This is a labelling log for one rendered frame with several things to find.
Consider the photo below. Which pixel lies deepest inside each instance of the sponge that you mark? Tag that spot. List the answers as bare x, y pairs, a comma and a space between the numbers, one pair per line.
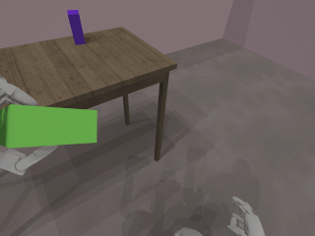
26, 126

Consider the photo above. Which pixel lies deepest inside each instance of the table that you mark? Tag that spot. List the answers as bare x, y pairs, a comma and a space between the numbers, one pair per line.
112, 63

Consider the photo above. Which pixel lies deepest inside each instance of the left robot hand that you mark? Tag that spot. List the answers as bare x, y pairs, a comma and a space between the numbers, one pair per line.
13, 160

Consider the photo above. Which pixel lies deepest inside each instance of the right robot hand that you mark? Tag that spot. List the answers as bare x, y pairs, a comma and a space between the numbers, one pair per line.
249, 226

